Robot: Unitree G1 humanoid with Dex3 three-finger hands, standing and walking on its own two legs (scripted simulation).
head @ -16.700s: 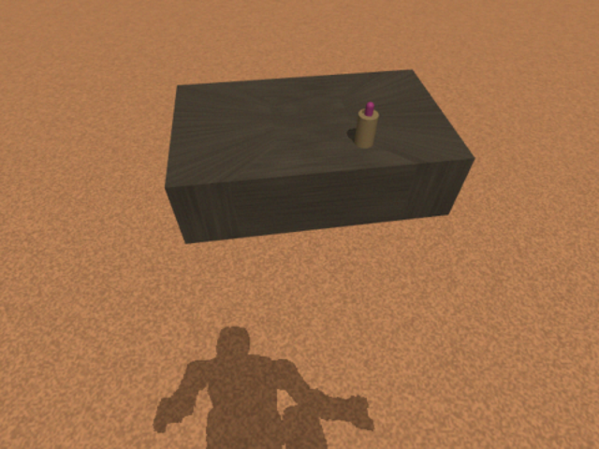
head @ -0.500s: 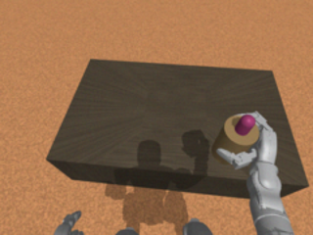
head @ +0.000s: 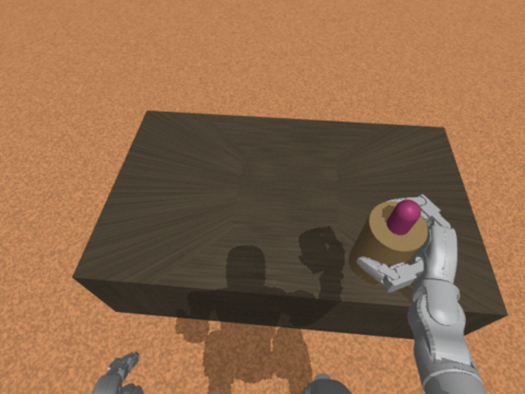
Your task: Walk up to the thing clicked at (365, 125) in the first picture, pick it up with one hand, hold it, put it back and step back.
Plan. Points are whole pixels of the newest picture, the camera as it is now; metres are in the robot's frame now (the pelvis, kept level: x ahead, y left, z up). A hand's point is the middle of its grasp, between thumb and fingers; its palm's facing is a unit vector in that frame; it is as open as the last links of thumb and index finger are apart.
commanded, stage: hold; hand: right
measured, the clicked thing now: (388, 238) +0.33 -0.17 +0.05
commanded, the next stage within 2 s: none
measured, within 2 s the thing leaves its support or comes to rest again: neither
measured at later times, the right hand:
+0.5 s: hand (392, 240) +0.33 -0.18 +0.04, palm faces +0.24 +0.97 -0.02, open 10.9 cm
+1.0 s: hand (392, 242) +0.33 -0.18 +0.04, palm faces +0.24 +0.97 -0.01, open 10.9 cm
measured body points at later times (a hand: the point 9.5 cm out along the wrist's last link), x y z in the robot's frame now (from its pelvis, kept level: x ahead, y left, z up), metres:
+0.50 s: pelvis +0.00 +0.00 +0.01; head +0.04 +0.00 +0.45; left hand +0.13 +0.25 -0.10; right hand +0.31 -0.23 +0.05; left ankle -0.02 +0.14 -0.70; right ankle +0.03 -0.13 -0.70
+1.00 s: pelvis +0.00 +0.00 +0.01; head +0.04 +0.00 +0.46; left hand +0.13 +0.25 -0.10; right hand +0.31 -0.23 +0.05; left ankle -0.02 +0.14 -0.70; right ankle +0.03 -0.13 -0.70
